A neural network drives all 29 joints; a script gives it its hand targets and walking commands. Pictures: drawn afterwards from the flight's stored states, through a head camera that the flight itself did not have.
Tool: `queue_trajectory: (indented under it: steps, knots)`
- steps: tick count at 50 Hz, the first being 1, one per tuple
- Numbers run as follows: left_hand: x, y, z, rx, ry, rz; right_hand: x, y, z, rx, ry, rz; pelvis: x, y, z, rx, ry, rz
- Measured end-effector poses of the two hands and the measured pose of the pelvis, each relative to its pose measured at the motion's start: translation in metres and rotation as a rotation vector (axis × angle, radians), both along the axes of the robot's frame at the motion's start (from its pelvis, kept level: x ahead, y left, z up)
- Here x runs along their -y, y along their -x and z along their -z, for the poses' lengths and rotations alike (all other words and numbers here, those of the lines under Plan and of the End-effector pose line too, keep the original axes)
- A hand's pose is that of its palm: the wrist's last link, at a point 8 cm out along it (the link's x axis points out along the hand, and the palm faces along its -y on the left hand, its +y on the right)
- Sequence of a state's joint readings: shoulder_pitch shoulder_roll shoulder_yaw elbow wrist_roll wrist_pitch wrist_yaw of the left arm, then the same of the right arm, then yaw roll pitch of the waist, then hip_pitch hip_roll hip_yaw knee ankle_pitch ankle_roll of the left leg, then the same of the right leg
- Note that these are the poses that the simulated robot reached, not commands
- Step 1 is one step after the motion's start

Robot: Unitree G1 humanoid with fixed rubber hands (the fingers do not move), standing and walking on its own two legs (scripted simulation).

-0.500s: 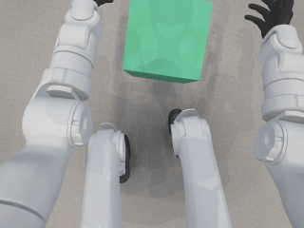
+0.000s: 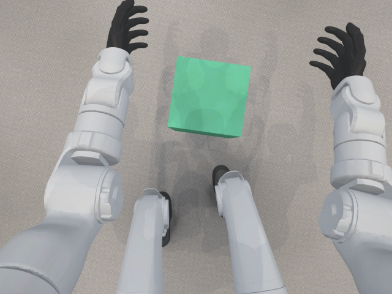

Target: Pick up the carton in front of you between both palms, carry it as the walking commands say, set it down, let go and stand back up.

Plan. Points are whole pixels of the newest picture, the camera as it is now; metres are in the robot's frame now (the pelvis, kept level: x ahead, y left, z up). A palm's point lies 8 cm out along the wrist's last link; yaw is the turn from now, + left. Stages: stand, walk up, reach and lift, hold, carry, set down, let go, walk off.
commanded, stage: set down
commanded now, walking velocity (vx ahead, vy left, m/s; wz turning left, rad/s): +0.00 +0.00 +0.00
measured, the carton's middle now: (207, 103) +0.47 -0.10 -0.47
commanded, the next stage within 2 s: let go in 0.04 s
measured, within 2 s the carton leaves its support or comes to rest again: neither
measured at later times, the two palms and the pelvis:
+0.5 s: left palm (62, 124) +0.40 +0.13 +0.02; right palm out of the picture +0.33 -0.30 +0.02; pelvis +0.04 -0.02 +0.12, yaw -2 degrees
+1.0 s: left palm out of the picture +0.29 +0.24 +0.11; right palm out of the picture +0.24 -0.22 +0.11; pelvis +0.10 +0.02 +0.18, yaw -3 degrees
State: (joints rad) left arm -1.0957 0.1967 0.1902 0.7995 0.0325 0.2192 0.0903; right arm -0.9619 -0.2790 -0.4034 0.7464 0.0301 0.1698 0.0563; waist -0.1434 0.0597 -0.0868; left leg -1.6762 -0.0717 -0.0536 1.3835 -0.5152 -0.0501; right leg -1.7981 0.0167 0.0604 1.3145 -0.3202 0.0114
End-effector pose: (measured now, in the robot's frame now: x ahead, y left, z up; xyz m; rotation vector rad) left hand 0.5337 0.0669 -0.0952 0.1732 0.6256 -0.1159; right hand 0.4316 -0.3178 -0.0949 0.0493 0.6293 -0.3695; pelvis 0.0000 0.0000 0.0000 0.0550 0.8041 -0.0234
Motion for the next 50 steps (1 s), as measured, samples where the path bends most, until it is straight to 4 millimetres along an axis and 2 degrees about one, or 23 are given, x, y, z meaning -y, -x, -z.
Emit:
queue_trajectory:
  steps: [6, 9, 13, 19, 24, 30, 41, 45, 50]
  knots:
    - [-0.004, 0.006, -0.03, -0.009, -0.007, -0.01, -0.002, 0.002, -0.029, -0.01, 0.007, -0.024, 0.003, -0.005, -0.03, 0.015, 0.001, 0.0]
    - [-0.009, 0.017, -0.041, -0.014, -0.025, -0.029, -0.006, 0.008, -0.041, -0.031, 0.022, -0.063, 0.005, -0.009, -0.044, 0.031, 0.0, 0.001]
    - [-0.021, 0.046, -0.055, -0.037, -0.062, -0.072, -0.013, 0.027, -0.054, -0.083, 0.049, -0.137, 0.009, -0.016, -0.065, 0.073, -0.002, 0.002]
    - [-0.042, 0.101, -0.081, -0.08, -0.091, -0.126, -0.02, 0.068, -0.082, -0.155, 0.07, -0.229, 0.015, -0.03, -0.097, 0.182, 0.006, 0.006]
    - [-0.056, 0.129, -0.108, -0.09, -0.094, -0.119, -0.021, 0.098, -0.111, -0.171, 0.074, -0.262, 0.018, -0.042, -0.118, 0.279, 0.021, 0.011]
    - [-0.074, 0.154, -0.135, -0.095, -0.092, -0.099, -0.031, 0.13, -0.144, -0.171, 0.072, -0.263, 0.018, -0.059, -0.138, 0.389, 0.036, 0.018]
    - [-0.128, 0.213, -0.176, -0.119, -0.085, -0.104, -0.071, 0.187, -0.191, -0.193, 0.069, -0.258, 0.002, -0.087, -0.169, 0.607, 0.071, 0.021]
    - [-0.149, 0.231, -0.189, -0.119, -0.087, -0.111, -0.083, 0.194, -0.201, -0.193, 0.07, -0.265, -0.008, -0.094, -0.176, 0.681, 0.085, 0.023]
    - [-0.173, 0.248, -0.202, -0.127, -0.09, -0.125, -0.096, 0.189, -0.204, -0.187, 0.069, -0.278, -0.02, -0.1, -0.179, 0.758, 0.096, 0.024]
